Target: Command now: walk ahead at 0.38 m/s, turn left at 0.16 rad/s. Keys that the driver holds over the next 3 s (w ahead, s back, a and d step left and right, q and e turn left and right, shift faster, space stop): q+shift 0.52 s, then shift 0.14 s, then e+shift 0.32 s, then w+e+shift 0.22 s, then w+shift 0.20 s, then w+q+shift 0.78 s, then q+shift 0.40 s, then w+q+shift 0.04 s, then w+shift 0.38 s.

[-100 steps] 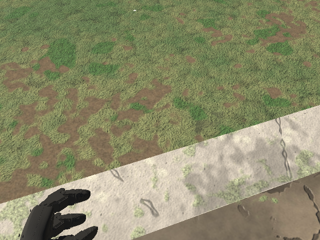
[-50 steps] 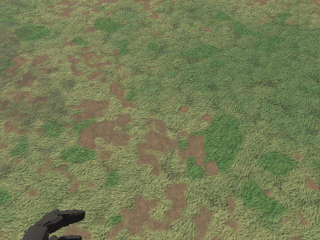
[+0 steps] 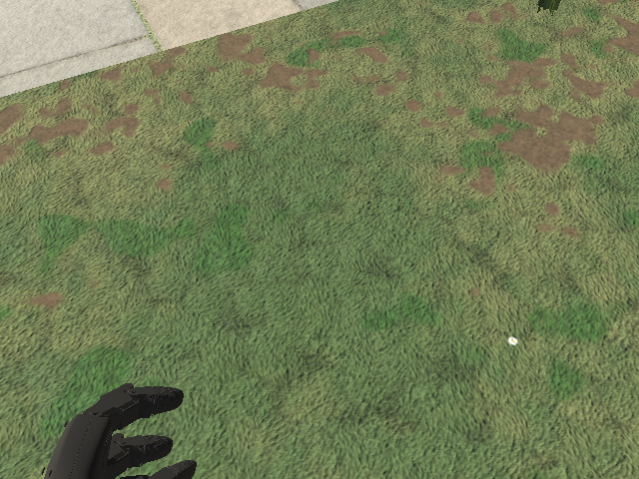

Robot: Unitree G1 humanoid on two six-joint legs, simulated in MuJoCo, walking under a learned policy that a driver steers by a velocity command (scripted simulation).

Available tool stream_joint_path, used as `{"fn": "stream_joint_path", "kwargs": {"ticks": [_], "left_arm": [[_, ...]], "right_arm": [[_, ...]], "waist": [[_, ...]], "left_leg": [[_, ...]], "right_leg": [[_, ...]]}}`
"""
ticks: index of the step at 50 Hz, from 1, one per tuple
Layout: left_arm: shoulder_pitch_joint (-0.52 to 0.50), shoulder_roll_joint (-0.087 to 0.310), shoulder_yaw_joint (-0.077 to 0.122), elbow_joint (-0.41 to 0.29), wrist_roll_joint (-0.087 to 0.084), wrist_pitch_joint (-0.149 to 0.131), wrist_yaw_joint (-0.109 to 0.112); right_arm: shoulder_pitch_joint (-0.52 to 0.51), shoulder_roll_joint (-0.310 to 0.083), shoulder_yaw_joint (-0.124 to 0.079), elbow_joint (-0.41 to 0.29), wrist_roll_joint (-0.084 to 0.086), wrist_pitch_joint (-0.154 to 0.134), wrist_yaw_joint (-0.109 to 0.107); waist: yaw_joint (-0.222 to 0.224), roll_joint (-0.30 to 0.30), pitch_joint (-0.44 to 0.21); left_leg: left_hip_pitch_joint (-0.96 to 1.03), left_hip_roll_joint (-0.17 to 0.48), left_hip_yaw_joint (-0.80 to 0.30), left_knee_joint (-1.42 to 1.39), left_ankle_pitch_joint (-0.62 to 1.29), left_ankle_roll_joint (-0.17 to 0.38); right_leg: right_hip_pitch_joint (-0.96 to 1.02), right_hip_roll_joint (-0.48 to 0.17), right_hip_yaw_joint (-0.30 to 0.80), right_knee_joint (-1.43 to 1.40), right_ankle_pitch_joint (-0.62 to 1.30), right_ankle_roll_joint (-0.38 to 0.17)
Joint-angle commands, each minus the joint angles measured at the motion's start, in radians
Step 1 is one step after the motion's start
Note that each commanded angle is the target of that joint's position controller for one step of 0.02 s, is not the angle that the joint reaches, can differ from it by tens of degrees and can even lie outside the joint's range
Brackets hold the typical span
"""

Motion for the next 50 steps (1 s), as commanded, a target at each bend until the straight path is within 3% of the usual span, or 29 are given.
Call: {"fn": "stream_joint_path", "kwargs": {"ticks": [1,2,3,5,7,12,16,18,19,20,21,22,23,24,25,26,28,31,34,38,41,42,43,44,46,47,48,49,50], "left_arm": [[0.322,0.197,0.070,0.024,0.002,0.003,0.016],[0.261,0.158,0.063,0.054,-0.020,-0.007,0.017],[0.213,0.114,0.053,0.058,-0.022,-0.012,0.019],[0.125,0.103,0.057,0.058,-0.004,-0.014,0.020],[0.050,0.107,0.062,0.066,-0.002,-0.015,0.031],[0.015,0.137,0.079,0.092,-0.014,0.007,0.074],[0.028,0.166,0.095,0.117,-0.048,0.037,0.072],[0.018,0.168,0.100,0.132,-0.068,0.051,0.069],[0.044,0.143,0.098,0.147,-0.075,0.058,0.067],[0.097,0.129,0.098,0.155,-0.055,0.066,0.064],[0.093,0.102,0.088,0.108,-0.013,0.072,0.063],[0.048,0.115,0.085,0.094,-0.005,0.072,0.066],[0.004,0.130,0.089,0.089,-0.031,0.069,0.069],[-0.005,0.128,0.092,0.100,-0.035,0.065,0.077],[-0.010,0.142,0.097,0.106,-0.026,0.063,0.086],[-0.017,0.148,0.101,0.109,-0.022,0.060,0.087],[0.010,0.131,0.098,0.136,-0.033,0.059,0.080],[0.009,0.095,0.083,0.151,-0.040,0.067,0.076],[0.040,0.102,0.079,0.173,-0.043,0.077,0.071],[0.086,0.079,0.062,0.207,-0.039,0.075,0.055],[0.078,0.145,0.073,0.188,-0.041,0.064,0.044],[0.074,0.193,0.081,0.174,-0.035,0.061,0.042],[0.074,0.264,0.099,0.166,-0.040,0.059,0.046],[0.085,0.283,0.112,0.172,-0.056,0.060,0.047],[0.154,0.257,0.114,0.179,-0.043,0.058,0.058],[0.201,0.247,0.115,0.183,-0.037,0.049,0.061],[0.215,0.254,0.120,0.182,-0.040,0.040,0.066],[0.196,0.256,0.126,0.175,-0.053,0.039,0.075],[0.195,0.236,0.128,0.176,-0.081,0.049,0.084]], "right_arm": [[-0.008,-0.201,-0.041,-0.099,0.042,-0.011,-0.002],[-0.058,-0.155,-0.031,-0.107,0.027,0.002,-0.018],[-0.043,-0.144,-0.037,-0.091,0.014,0.025,-0.026],[0.024,-0.105,-0.044,-0.079,0.012,0.077,-0.031],[0.005,-0.081,-0.049,-0.106,0.008,0.107,-0.042],[-0.112,-0.083,-0.054,-0.163,-0.006,0.116,-0.014],[-0.181,-0.130,-0.076,-0.216,-0.006,0.138,0.017],[-0.163,-0.135,-0.088,-0.227,-0.010,0.140,0.022],[-0.128,-0.155,-0.102,-0.220,-0.018,0.138,0.015],[-0.079,-0.260,-0.137,-0.223,-0.021,0.130,-0.002],[-0.097,-0.368,-0.154,-0.253,-0.030,0.117,-0.010],[-0.072,-0.330,-0.142,-0.270,-0.052,0.083,0.008],[-0.103,-0.309,-0.137,-0.277,-0.043,0.059,0.017],[-0.153,-0.278,-0.132,-0.285,-0.017,0.052,0.010],[-0.202,-0.241,-0.121,-0.298,0.003,0.060,-0.003],[-0.238,-0.216,-0.113,-0.315,0.005,0.070,-0.021],[-0.249,-0.193,-0.104,-0.342,-0.015,0.085,-0.044],[-0.212,-0.195,-0.101,-0.342,-0.019,0.094,-0.056],[-0.245,-0.180,-0.089,-0.352,-0.030,0.104,-0.053],[-0.283,-0.074,-0.037,-0.316,-0.058,0.095,-0.024],[-0.275,-0.148,-0.055,-0.279,-0.045,0.092,-0.019],[-0.261,-0.165,-0.063,-0.275,-0.043,0.089,-0.026],[-0.230,-0.156,-0.066,-0.287,-0.058,0.086,-0.034],[-0.267,-0.137,-0.065,-0.301,-0.065,0.085,-0.042],[-0.373,-0.114,-0.067,-0.330,-0.043,0.083,-0.054],[-0.409,-0.105,-0.069,-0.341,-0.035,0.084,-0.053],[-0.402,-0.103,-0.074,-0.341,-0.027,0.084,-0.049],[-0.392,-0.093,-0.073,-0.337,-0.023,0.081,-0.046],[-0.379,-0.083,-0.071,-0.335,-0.020,0.072,-0.037]], "waist": [[0.190,-0.045,-0.495],[0.143,0.016,-0.339],[0.103,-0.007,-0.263],[0.030,-0.052,-0.210],[-0.001,-0.069,-0.159],[0.023,-0.061,-0.166],[0.042,-0.060,-0.143],[0.018,-0.040,-0.133],[0.010,0.014,-0.130],[0.009,0.229,-0.099],[0.066,0.457,-0.093],[0.026,0.310,-0.249],[0.028,0.203,-0.235],[0.052,0.122,-0.202],[0.070,0.110,-0.187],[0.085,0.132,-0.195],[0.087,0.132,-0.245],[0.065,0.117,-0.263],[0.062,0.153,-0.244],[0.052,0.165,-0.209],[0.061,0.153,-0.114],[0.046,0.109,-0.104],[-0.002,-0.022,-0.108],[0.006,-0.131,-0.094],[0.081,-0.221,-0.089],[0.118,-0.227,-0.110],[0.114,-0.185,-0.141],[0.096,-0.140,-0.164],[0.085,-0.099,-0.215]], "left_leg": [[-0.543,0.016,-0.177,0.437,-0.052,-0.002],[-0.581,0.064,-0.119,0.341,0.001,-0.017],[-0.552,0.089,-0.102,0.315,0.036,-0.029],[-0.410,0.105,-0.075,0.312,0.071,-0.057],[-0.418,0.119,-0.056,0.248,0.096,-0.075],[-0.376,0.131,-0.010,-0.060,0.413,-0.033],[-0.385,0.107,0.042,-0.195,0.347,0.017],[-0.332,0.071,0.082,-0.312,0.345,0.060],[-0.273,0.043,0.072,-0.391,0.400,0.096],[-0.178,0.115,-0.122,-0.521,0.851,0.168],[-0.022,0.266,-0.498,-0.567,1.022,0.344],[0.010,0.313,-0.634,-0.635,0.774,0.405],[0.009,0.292,-0.583,-0.663,0.640,0.372],[-0.016,0.248,-0.525,-0.657,0.552,0.316],[-0.049,0.227,-0.485,-0.650,0.527,0.284],[-0.088,0.196,-0.446,-0.646,0.533,0.259],[-0.077,0.173,-0.376,-0.617,0.661,0.239],[-0.071,0.166,-0.347,-0.591,0.729,0.244],[-0.130,0.161,-0.329,-0.599,0.620,0.245],[-0.230,0.160,-0.274,-0.607,0.491,0.238],[-0.225,0.126,-0.240,-0.567,0.415,0.190],[-0.200,0.095,-0.219,-0.512,0.383,0.154],[-0.200,0.003,-0.134,-0.415,0.318,0.108],[-0.223,-0.083,-0.022,-0.326,0.276,0.053],[-0.380,-0.138,-0.032,-0.203,0.111,0.025],[-0.461,-0.143,-0.076,-0.073,-0.055,0.018],[-0.512,-0.130,-0.116,0.028,-0.099,0.010],[-0.532,-0.108,-0.138,0.031,-0.067,0.004],[-0.510,-0.082,-0.138,-0.083,-0.006,0.006]], "right_leg": [[0.883,-0.417,0.423,-0.126,0.804,-0.265],[0.715,-0.360,0.335,-0.183,0.700,-0.220],[0.582,-0.335,0.265,-0.233,0.613,-0.208],[0.340,-0.324,0.153,-0.338,0.494,-0.208],[0.231,-0.329,0.063,-0.395,0.401,-0.206],[0.277,-0.300,-0.103,-0.403,0.185,-0.159],[0.401,-0.353,-0.120,-0.330,0.115,-0.116],[0.428,-0.352,-0.147,-0.225,0.108,-0.059],[0.414,-0.309,-0.178,-0.102,0.070,-0.008],[0.289,-0.198,-0.230,0.162,-0.119,0.076],[-0.046,-0.004,-0.168,0.469,-0.608,0.166],[-0.102,0.028,0.065,0.605,-0.626,0.146],[-0.135,0.016,0.112,0.618,-0.544,0.113],[-0.148,-0.006,0.134,0.575,-0.450,0.094],[-0.143,-0.020,0.149,0.519,-0.384,0.091],[-0.093,-0.020,0.158,0.468,-0.338,0.092],[-0.035,0.000,0.134,0.420,-0.278,0.112],[0.014,0.003,0.123,0.303,-0.258,0.147],[0.088,-0.017,0.106,0.232,-0.240,0.161],[0.279,-0.068,0.072,0.074,-0.214,0.148],[0.304,-0.032,0.031,-0.148,-0.070,0.100],[0.284,-0.066,0.098,-0.170,0.064,0.070],[0.265,-0.139,0.228,-0.179,0.234,0.015],[0.236,-0.193,0.344,-0.242,0.202,-0.064],[0.349,-0.268,0.547,-0.310,0.202,-0.163],[0.427,-0.294,0.599,-0.320,0.270,-0.193],[0.489,-0.299,0.604,-0.299,0.322,-0.201],[0.526,-0.276,0.569,-0.268,0.348,-0.176],[0.545,-0.225,0.527,-0.275,0.098,-0.132]]}}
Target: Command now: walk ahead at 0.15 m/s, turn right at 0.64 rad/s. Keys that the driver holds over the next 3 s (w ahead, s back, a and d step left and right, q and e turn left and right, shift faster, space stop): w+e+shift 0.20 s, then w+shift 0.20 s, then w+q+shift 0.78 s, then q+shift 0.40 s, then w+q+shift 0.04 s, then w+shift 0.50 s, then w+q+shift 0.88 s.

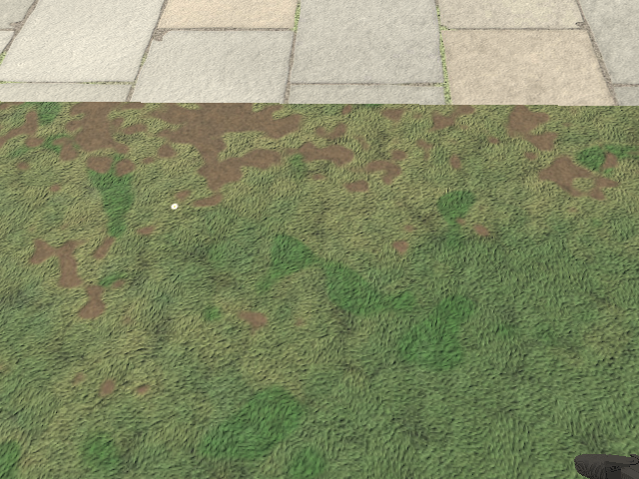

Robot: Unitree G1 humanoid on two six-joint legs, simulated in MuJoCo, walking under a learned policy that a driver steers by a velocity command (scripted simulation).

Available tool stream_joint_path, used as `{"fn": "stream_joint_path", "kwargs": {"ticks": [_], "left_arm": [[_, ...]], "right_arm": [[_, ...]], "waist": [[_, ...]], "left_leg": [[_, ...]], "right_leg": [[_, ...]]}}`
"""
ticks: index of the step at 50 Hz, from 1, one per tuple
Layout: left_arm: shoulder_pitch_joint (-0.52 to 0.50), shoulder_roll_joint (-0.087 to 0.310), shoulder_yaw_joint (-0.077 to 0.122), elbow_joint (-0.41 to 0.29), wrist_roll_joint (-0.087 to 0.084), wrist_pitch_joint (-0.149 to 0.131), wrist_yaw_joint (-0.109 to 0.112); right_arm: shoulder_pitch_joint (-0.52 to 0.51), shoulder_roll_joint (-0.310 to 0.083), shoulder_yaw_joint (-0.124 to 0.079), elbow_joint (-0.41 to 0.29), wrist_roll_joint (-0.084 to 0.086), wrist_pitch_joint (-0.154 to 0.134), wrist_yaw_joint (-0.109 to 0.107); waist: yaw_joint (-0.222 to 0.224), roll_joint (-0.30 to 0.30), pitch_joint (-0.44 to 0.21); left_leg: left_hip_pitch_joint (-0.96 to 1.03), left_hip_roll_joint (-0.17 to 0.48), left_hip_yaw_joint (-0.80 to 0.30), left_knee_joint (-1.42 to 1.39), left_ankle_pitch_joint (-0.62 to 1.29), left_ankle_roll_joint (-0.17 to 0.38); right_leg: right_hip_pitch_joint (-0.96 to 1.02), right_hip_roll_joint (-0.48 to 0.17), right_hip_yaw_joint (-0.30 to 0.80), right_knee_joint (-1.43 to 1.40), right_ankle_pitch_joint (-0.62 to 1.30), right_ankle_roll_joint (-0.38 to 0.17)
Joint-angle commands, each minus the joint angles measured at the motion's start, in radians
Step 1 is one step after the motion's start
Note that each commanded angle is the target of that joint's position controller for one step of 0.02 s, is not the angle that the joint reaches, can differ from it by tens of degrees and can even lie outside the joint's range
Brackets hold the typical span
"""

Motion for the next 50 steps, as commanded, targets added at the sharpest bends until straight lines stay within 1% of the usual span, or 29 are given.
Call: {"fn": "stream_joint_path", "kwargs": {"ticks": [1,3,5,6,7,8,9,10,12,14,20,22,25,27,28,29,30,31,32,33,34,35,36,38,39,41,44,47,50], "left_arm": [[-0.030,0.185,0.058,-0.076,-0.047,0.002,0.027],[-0.085,0.187,0.056,-0.110,-0.034,0.027,0.032],[-0.168,0.147,0.044,-0.167,-0.027,0.031,0.031],[-0.138,0.082,0.031,-0.172,-0.023,0.024,0.025],[-0.100,0.003,0.007,-0.198,-0.022,0.006,0.012],[-0.121,0.058,0.012,-0.239,-0.033,-0.018,0.004],[-0.128,0.111,0.023,-0.228,-0.032,-0.024,-0.005],[-0.098,0.126,0.031,-0.203,-0.023,-0.026,-0.010],[-0.079,0.090,0.022,-0.180,-0.010,-0.039,-0.021],[-0.089,0.055,0.009,-0.183,-0.020,-0.049,-0.028],[-0.259,0.034,-0.012,-0.261,-0.017,-0.063,-0.052],[-0.352,-0.002,-0.032,-0.299,-0.007,-0.077,-0.072],[-0.415,-0.004,-0.038,-0.342,-0.021,-0.104,-0.105],[-0.352,0.053,-0.015,-0.346,-0.018,-0.109,-0.101],[-0.229,0.106,0.010,-0.331,-0.025,-0.103,-0.087],[0.018,0.161,0.042,-0.270,-0.037,-0.090,-0.067],[0.254,0.233,0.066,-0.215,-0.029,-0.071,-0.037],[0.285,0.305,0.066,-0.189,0.019,-0.083,-0.037],[0.288,0.208,0.042,-0.178,0.026,-0.088,-0.040],[0.228,0.148,0.025,-0.151,0.014,-0.093,-0.040],[0.173,0.108,0.014,-0.134,0.013,-0.097,-0.041],[0.110,0.073,0.009,-0.117,0.028,-0.101,-0.043],[0.064,0.024,0.000,-0.104,0.044,-0.108,-0.044],[-0.012,-0.020,-0.003,-0.081,0.026,-0.114,-0.047],[-0.032,-0.013,0.000,-0.071,0.019,-0.118,-0.045],[-0.049,0.012,0.004,-0.064,0.028,-0.123,-0.036],[-0.034,0.055,0.009,-0.064,0.043,-0.122,-0.015],[0.015,0.133,0.025,-0.057,0.029,-0.114,-0.004],[0.041,0.236,0.046,-0.066,0.020,-0.081,0.007]], "right_arm": [[-0.028,-0.065,-0.030,-0.086,0.024,-0.037,0.017],[-0.007,-0.042,-0.030,-0.074,0.045,-0.060,0.041],[0.168,-0.093,-0.060,-0.004,0.057,-0.072,0.040],[0.279,-0.141,-0.078,0.034,0.051,-0.072,0.027],[0.284,-0.188,-0.076,0.012,0.013,-0.073,0.023],[0.212,-0.206,-0.078,-0.008,-0.020,-0.090,0.028],[0.156,-0.152,-0.064,-0.023,-0.005,-0.104,0.022],[0.150,-0.125,-0.055,-0.019,0.009,-0.111,0.017],[0.220,-0.111,-0.046,0.017,0.007,-0.127,0.021],[0.293,-0.109,-0.042,0.050,-0.001,-0.141,0.034],[0.385,-0.093,-0.024,0.115,0.003,-0.137,0.039],[0.445,-0.091,-0.013,0.158,0.027,-0.127,0.037],[0.475,-0.138,-0.014,0.186,0.041,-0.106,0.028],[0.471,-0.188,-0.020,0.200,0.040,-0.099,0.024],[0.477,-0.206,-0.021,0.218,0.032,-0.098,0.022],[0.444,-0.209,-0.016,0.221,0.021,-0.098,0.018],[0.433,-0.149,0.004,0.187,-0.005,-0.109,0.016],[0.557,0.034,0.043,0.146,0.028,-0.135,0.025],[0.445,-0.072,0.012,0.132,0.083,-0.153,0.026],[0.323,-0.093,-0.003,0.088,0.103,-0.147,0.019],[0.286,-0.067,0.003,0.082,0.082,-0.140,0.013],[0.290,-0.050,-0.003,0.089,0.056,-0.126,0.013],[0.346,-0.018,-0.004,0.104,0.060,-0.102,0.024],[0.345,0.014,-0.004,0.106,0.075,-0.054,0.037],[0.316,0.018,-0.004,0.092,0.070,-0.037,0.037],[0.258,0.002,-0.005,0.063,0.056,-0.022,0.037],[0.176,-0.025,-0.001,0.027,0.046,-0.028,0.053],[0.047,-0.049,0.005,-0.016,0.046,-0.047,0.091],[0.062,-0.112,-0.020,-0.038,0.061,-0.054,0.110]], "waist": [[-0.033,-0.144,-0.178],[-0.063,-0.226,-0.126],[-0.160,-0.195,-0.108],[-0.180,-0.055,-0.160],[-0.149,0.141,-0.173],[-0.107,0.182,-0.087],[-0.094,0.147,-0.015],[-0.086,0.119,-0.001],[-0.101,0.077,0.010],[-0.112,0.063,0.031],[-0.134,0.062,0.131],[-0.150,0.053,0.151],[-0.140,0.074,0.166],[-0.073,0.149,0.076],[0.010,0.207,-0.024],[0.154,0.228,-0.154],[0.243,0.149,-0.335],[0.106,-0.226,-0.578],[0.138,-0.245,-0.513],[0.124,-0.231,-0.281],[0.082,-0.142,-0.172],[0.021,-0.122,-0.107],[-0.037,-0.167,-0.094],[-0.078,-0.159,-0.018],[-0.089,-0.146,0.028],[-0.102,-0.115,0.089],[-0.098,-0.050,0.124],[-0.060,0.022,0.169],[-0.105,-0.039,0.064]], "left_leg": [[-0.101,0.050,-0.037,-0.110,0.012,-0.008],[0.119,0.014,0.015,-0.304,0.062,-0.002],[0.448,0.060,0.034,-0.566,0.287,0.025],[0.685,0.199,-0.082,-0.576,0.233,0.044],[0.715,0.453,-0.453,-0.627,-0.054,0.123],[0.572,0.563,-0.601,-0.687,-0.224,0.193],[0.529,0.518,-0.515,-0.706,-0.213,0.184],[0.529,0.461,-0.399,-0.710,-0.125,0.152],[0.489,0.379,-0.238,-0.712,0.053,0.124],[0.447,0.346,-0.150,-0.730,0.120,0.136],[0.393,0.355,0.019,-0.803,0.293,0.171],[0.387,0.365,0.018,-0.831,0.381,0.190],[0.450,0.401,0.021,-0.812,0.563,0.198],[0.459,0.406,0.044,-0.688,0.994,0.179],[0.436,0.411,0.052,-0.543,1.241,0.168],[0.293,0.371,0.086,-0.288,1.277,0.135],[-0.022,0.307,0.066,0.070,0.888,0.098],[-0.248,0.139,-0.056,0.424,0.034,0.076],[-0.316,0.151,-0.128,0.535,0.047,0.089],[-0.436,0.181,-0.077,0.588,0.121,0.082],[-0.425,0.229,-0.053,0.560,0.197,0.084],[-0.358,0.267,-0.044,0.522,0.263,0.084],[-0.281,0.298,-0.056,0.510,0.304,0.084],[-0.267,0.325,-0.038,0.486,0.285,0.083],[-0.288,0.332,-0.031,0.473,0.289,0.081],[-0.336,0.326,-0.025,0.420,0.379,0.070],[-0.367,0.294,0.035,0.265,0.546,0.071],[-0.355,0.266,0.125,0.037,0.623,0.107],[-0.161,0.129,0.282,-0.047,0.557,0.151]], "right_leg": [[0.240,-0.196,0.359,-0.207,-0.086,-0.193],[0.034,-0.147,0.380,-0.279,-0.336,-0.183],[-0.207,-0.064,0.312,-0.221,-0.335,-0.113],[-0.396,0.011,0.192,0.030,-0.349,-0.049],[-0.583,0.071,0.116,0.304,-0.301,-0.037],[-0.683,-0.041,0.107,0.443,-0.211,-0.034],[-0.707,-0.074,0.078,0.517,-0.130,-0.027],[-0.710,-0.088,0.053,0.562,-0.063,-0.015],[-0.677,-0.100,0.026,0.639,0.045,-0.018],[-0.671,-0.088,0.022,0.668,0.118,-0.027],[-0.670,-0.069,-0.043,0.444,0.261,-0.010],[-0.599,-0.103,-0.137,0.324,0.283,-0.019],[-0.498,-0.074,-0.163,0.175,0.201,-0.039],[-0.248,-0.002,-0.196,0.098,0.107,-0.066],[-0.035,0.035,-0.209,0.098,0.068,-0.089],[0.303,0.033,-0.192,0.096,0.079,-0.109],[0.725,-0.180,0.056,0.166,-0.088,-0.128],[0.908,-0.425,0.584,-0.052,-0.626,-0.217],[0.795,-0.423,0.701,-0.249,-0.699,-0.182],[0.652,-0.403,0.551,-0.268,-0.557,-0.147],[0.491,-0.385,0.391,-0.257,-0.360,-0.140],[0.337,-0.343,0.257,-0.270,-0.231,-0.129],[0.238,-0.317,0.156,-0.284,-0.158,-0.127],[0.145,-0.296,-0.016,-0.343,-0.042,-0.115],[0.104,-0.295,-0.076,-0.368,0.012,-0.103],[0.072,-0.270,-0.189,-0.402,0.106,-0.105],[0.114,-0.231,-0.322,-0.443,0.173,-0.110],[0.234,-0.244,-0.407,-0.453,0.326,-0.086],[0.393,-0.256,-0.444,-0.261,1.083,-0.056]]}}
Over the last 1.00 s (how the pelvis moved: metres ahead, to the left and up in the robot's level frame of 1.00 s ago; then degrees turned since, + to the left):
0.22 0.06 0.03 22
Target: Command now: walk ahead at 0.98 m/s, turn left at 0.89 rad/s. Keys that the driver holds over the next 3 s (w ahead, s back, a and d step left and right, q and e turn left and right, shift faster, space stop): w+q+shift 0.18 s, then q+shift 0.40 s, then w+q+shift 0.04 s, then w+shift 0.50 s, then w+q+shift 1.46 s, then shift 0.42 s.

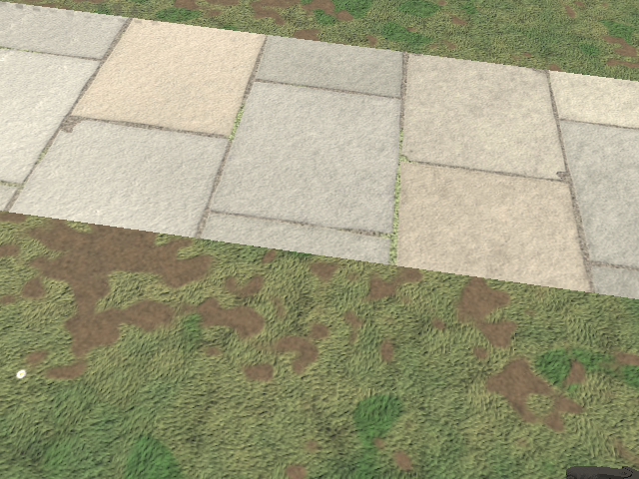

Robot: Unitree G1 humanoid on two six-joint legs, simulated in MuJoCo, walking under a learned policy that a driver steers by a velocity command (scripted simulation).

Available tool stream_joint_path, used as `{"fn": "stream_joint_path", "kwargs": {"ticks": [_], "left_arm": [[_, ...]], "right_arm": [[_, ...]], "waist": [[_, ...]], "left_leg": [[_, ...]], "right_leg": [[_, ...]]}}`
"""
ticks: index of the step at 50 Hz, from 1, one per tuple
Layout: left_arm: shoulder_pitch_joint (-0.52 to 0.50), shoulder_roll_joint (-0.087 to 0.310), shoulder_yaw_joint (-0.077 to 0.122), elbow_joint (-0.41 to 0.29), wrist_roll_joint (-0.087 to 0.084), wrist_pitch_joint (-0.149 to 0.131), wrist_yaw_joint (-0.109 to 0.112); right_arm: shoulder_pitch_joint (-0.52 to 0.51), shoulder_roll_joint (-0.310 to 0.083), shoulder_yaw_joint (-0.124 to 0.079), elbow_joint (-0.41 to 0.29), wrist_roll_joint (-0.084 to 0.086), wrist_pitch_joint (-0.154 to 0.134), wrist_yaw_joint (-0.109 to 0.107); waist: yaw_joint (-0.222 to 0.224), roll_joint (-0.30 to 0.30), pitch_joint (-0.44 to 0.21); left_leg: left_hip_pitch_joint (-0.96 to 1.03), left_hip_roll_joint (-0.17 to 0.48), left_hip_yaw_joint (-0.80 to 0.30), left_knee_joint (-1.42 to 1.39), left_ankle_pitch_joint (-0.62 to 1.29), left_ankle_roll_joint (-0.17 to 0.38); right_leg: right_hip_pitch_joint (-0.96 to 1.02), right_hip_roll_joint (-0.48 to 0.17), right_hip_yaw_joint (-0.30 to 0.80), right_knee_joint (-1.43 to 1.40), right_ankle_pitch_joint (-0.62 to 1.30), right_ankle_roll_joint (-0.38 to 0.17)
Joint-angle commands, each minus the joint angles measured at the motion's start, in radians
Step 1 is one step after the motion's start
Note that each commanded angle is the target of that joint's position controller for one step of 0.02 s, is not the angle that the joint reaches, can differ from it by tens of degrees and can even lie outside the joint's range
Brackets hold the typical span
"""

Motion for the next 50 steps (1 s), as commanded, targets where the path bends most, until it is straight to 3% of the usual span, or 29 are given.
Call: {"fn": "stream_joint_path", "kwargs": {"ticks": [1,3,4,5,6,7,8,11,14,17,20,22,23,24,25,26,27,28,30,33,36,40,43,45,46,47,48,49,50], "left_arm": [[-0.136,0.281,0.060,-0.116,-0.018,0.015,0.015],[-0.226,0.270,0.057,-0.151,-0.036,0.019,0.003],[-0.270,0.107,0.013,-0.171,-0.037,-0.015,-0.006],[-0.087,-0.020,-0.032,-0.260,-0.045,-0.071,-0.023],[-0.203,0.103,-0.025,-0.283,-0.048,-0.108,-0.032],[-0.297,0.128,-0.013,-0.314,-0.073,-0.114,-0.030],[-0.296,0.108,-0.017,-0.300,-0.054,-0.103,-0.017],[-0.244,0.126,-0.001,-0.273,-0.011,-0.058,-0.009],[-0.393,0.073,-0.013,-0.329,0.020,-0.038,-0.001],[-0.467,0.015,-0.022,-0.359,0.007,-0.027,-0.013],[-0.476,0.079,0.011,-0.370,-0.023,-0.028,-0.018],[-0.389,0.115,0.033,-0.342,-0.023,-0.038,-0.013],[-0.260,0.127,0.040,-0.306,-0.009,-0.042,-0.010],[-0.167,0.152,0.035,-0.291,0.001,-0.038,-0.006],[-0.164,0.179,0.028,-0.315,0.046,-0.025,-0.010],[-0.241,0.198,0.044,-0.318,0.021,-0.007,-0.011],[-0.300,0.102,0.024,-0.355,0.018,0.009,0.003],[-0.342,0.064,0.006,-0.356,0.013,0.030,0.016],[-0.355,0.091,0.011,-0.316,0.005,0.049,0.024],[-0.243,0.145,0.038,-0.242,-0.009,0.031,0.015],[-0.240,0.181,0.051,-0.222,-0.029,0.009,0.001],[-0.261,0.199,0.053,-0.199,-0.047,0.003,-0.027],[-0.258,0.201,0.043,-0.185,-0.052,0.015,-0.036],[-0.289,0.156,0.021,-0.199,-0.039,0.019,-0.036],[-0.336,0.073,-0.009,-0.226,-0.024,0.011,-0.041],[-0.361,0.020,-0.030,-0.280,-0.024,-0.012,-0.050],[-0.375,0.078,-0.023,-0.297,-0.051,-0.033,-0.050],[-0.344,0.103,-0.018,-0.294,-0.059,-0.038,-0.053],[-0.310,0.103,-0.021,-0.278,-0.044,-0.038,-0.056]], "right_arm": [[0.138,-0.132,-0.047,-0.041,0.022,0.002,0.014],[0.543,-0.277,-0.121,0.056,0.019,0.032,-0.010],[0.556,-0.311,-0.136,0.084,0.022,0.045,-0.027],[0.397,-0.299,-0.093,0.016,-0.021,0.010,-0.018],[0.374,-0.198,-0.076,-0.035,-0.034,-0.018,-0.011],[0.377,-0.171,-0.071,-0.020,-0.043,-0.047,-0.003],[0.328,-0.145,-0.061,-0.016,-0.037,-0.069,0.004],[0.175,-0.159,-0.060,-0.058,-0.031,-0.075,-0.024],[0.168,-0.153,-0.061,-0.050,-0.012,-0.055,-0.071],[0.238,-0.165,-0.077,-0.007,-0.010,0.000,-0.096],[0.258,-0.132,-0.078,0.008,-0.006,0.023,-0.106],[0.198,-0.114,-0.079,-0.018,-0.004,0.025,-0.114],[0.182,-0.085,-0.070,-0.035,-0.008,0.023,-0.111],[0.240,0.026,-0.034,-0.061,-0.039,0.027,-0.104],[0.496,0.013,-0.027,-0.066,-0.018,0.030,-0.088],[0.527,-0.122,-0.046,-0.051,0.001,0.045,-0.076],[0.350,-0.181,-0.065,-0.056,0.000,0.059,-0.076],[0.241,-0.210,-0.076,-0.076,-0.008,0.075,-0.084],[0.209,-0.186,-0.075,-0.106,-0.013,0.093,-0.088],[0.205,-0.094,-0.042,-0.114,-0.019,0.064,-0.072],[0.171,-0.104,-0.033,-0.100,-0.028,0.039,-0.065],[0.183,-0.105,-0.022,-0.046,-0.024,0.019,-0.057],[0.191,-0.086,-0.006,-0.027,-0.023,0.004,-0.051],[0.302,-0.095,-0.009,0.024,-0.033,-0.004,-0.054],[0.406,-0.133,-0.022,0.052,-0.028,-0.010,-0.061],[0.414,-0.248,-0.046,0.025,-0.025,-0.012,-0.066],[0.371,-0.248,-0.054,0.003,-0.029,-0.029,-0.070],[0.323,-0.207,-0.040,-0.016,-0.034,-0.044,-0.069],[0.312,-0.174,-0.028,-0.023,-0.035,-0.051,-0.065]], "waist": [[-0.186,-0.091,0.000],[-0.389,-0.093,-0.185],[-0.365,0.238,-0.069],[-0.100,0.446,-0.244],[-0.174,0.222,-0.303],[-0.147,0.058,-0.137],[-0.089,-0.111,-0.088],[0.002,-0.077,0.020],[-0.037,-0.067,0.055],[-0.118,0.030,-0.047],[-0.121,0.105,-0.073],[-0.061,0.132,-0.113],[-0.007,0.116,-0.203],[-0.024,-0.075,-0.344],[-0.146,-0.348,-0.475],[-0.155,-0.317,-0.512],[-0.094,-0.167,-0.392],[-0.084,-0.067,-0.283],[-0.109,-0.076,-0.167],[-0.080,-0.138,-0.170],[-0.076,-0.088,-0.150],[-0.089,-0.103,-0.088],[-0.114,-0.078,-0.039],[-0.171,-0.036,-0.036],[-0.212,0.076,-0.051],[-0.203,0.244,-0.029],[-0.193,0.132,-0.006],[-0.154,0.087,0.006],[-0.137,0.071,-0.023]], "left_leg": [[0.349,-0.130,0.123,-0.017,-0.104,0.050],[0.909,-0.174,0.042,-0.088,-0.190,0.125],[1.025,-0.118,-0.131,-0.193,-0.128,0.199],[1.201,0.076,-0.819,-0.433,-0.518,0.417],[1.156,0.133,-1.000,-0.608,-0.782,0.373],[0.992,0.134,-0.993,-0.684,-0.805,0.315],[0.853,0.113,-0.913,-0.665,-0.742,0.267],[0.542,-0.012,-0.655,-0.631,-0.299,0.246],[0.379,-0.124,-0.421,-0.569,0.173,0.183],[0.375,-0.202,-0.375,-0.485,0.099,0.068],[0.474,-0.184,-0.494,-0.371,-0.075,0.026],[0.543,-0.180,-0.522,-0.216,-0.064,-0.019],[0.556,-0.214,-0.470,-0.033,-0.069,-0.063],[0.406,-0.269,-0.376,0.250,-0.671,-0.095],[0.201,-0.315,-0.373,0.540,-0.909,-0.141],[0.130,-0.176,-0.334,0.696,-0.732,-0.175],[0.109,-0.134,-0.276,0.688,-0.613,-0.195],[0.126,-0.111,-0.228,0.632,-0.521,-0.201],[0.205,-0.054,-0.189,0.493,-0.480,-0.183],[0.245,-0.044,-0.120,0.323,-0.533,-0.126],[0.305,-0.019,-0.134,0.144,-0.492,-0.068],[0.474,-0.046,-0.079,-0.096,-0.433,-0.035],[0.567,-0.069,-0.024,-0.301,-0.376,-0.019],[0.764,-0.103,0.008,-0.420,-0.360,-0.001],[0.917,0.010,-0.184,-0.491,-0.480,0.043],[1.010,0.226,-0.630,-0.623,-0.777,0.177],[0.968,0.303,-0.761,-0.676,-0.868,0.244],[0.971,0.286,-0.707,-0.657,-0.795,0.225],[0.960,0.255,-0.631,-0.640,-0.718,0.201]], "right_leg": [[-0.170,-0.281,0.021,0.199,1.532,-0.117],[-0.397,-0.257,0.073,0.738,1.492,-0.124],[-0.705,-0.007,0.092,1.294,0.391,-0.069],[-1.082,0.106,0.361,1.527,-0.113,-0.061],[-1.097,0.046,0.507,1.452,-0.009,-0.119],[-1.119,0.021,0.484,1.340,0.043,-0.139],[-1.050,-0.038,0.494,1.215,0.096,-0.142],[-0.878,-0.084,0.496,1.013,0.137,-0.060],[-0.777,-0.038,0.386,0.688,0.263,0.013],[-0.612,0.079,0.330,0.372,0.569,0.026],[-0.576,0.093,0.405,0.243,0.600,0.023],[-0.502,0.060,0.430,0.178,0.644,0.000],[-0.351,0.000,0.441,0.161,0.732,-0.027],[-0.086,-0.236,0.638,0.278,1.024,-0.078],[0.104,-0.497,1.056,0.263,1.192,-0.272],[0.069,-0.565,1.187,0.218,0.714,-0.379],[-0.064,-0.438,0.997,0.153,0.440,-0.342],[-0.221,-0.356,0.826,0.115,0.334,-0.278],[-0.442,-0.256,0.633,0.061,0.286,-0.226],[-0.461,-0.234,0.581,-0.041,0.004,-0.237],[-0.490,-0.308,0.615,-0.116,-0.102,-0.266],[-0.592,-0.285,0.500,-0.150,-0.085,-0.242],[-0.641,-0.283,0.449,-0.096,-0.089,-0.225],[-0.779,-0.222,0.361,0.045,-0.091,-0.169],[-0.948,-0.145,0.266,0.327,-0.039,-0.112],[-1.256,-0.029,0.226,0.657,-0.022,-0.054],[-1.399,-0.090,0.361,0.805,0.019,-0.068],[-1.441,-0.118,0.393,0.863,0.106,-0.070],[-1.414,-0.137,0.393,0.873,0.154,-0.062]]}}
Over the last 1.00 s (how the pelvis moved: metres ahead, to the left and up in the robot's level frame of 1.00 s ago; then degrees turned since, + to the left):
0.55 -0.19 -0.03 4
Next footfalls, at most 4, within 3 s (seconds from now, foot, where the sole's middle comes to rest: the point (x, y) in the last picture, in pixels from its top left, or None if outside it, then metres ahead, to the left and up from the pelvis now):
0.06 left None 0.27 0.06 -0.74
0.48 right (327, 396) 0.66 0.01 -0.74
0.92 left None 0.46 0.16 -0.74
1.32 right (235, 279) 0.95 0.26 -0.74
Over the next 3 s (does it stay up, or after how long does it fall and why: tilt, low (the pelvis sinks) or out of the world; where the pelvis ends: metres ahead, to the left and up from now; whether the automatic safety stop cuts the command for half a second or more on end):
stays up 0.73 1.42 0.03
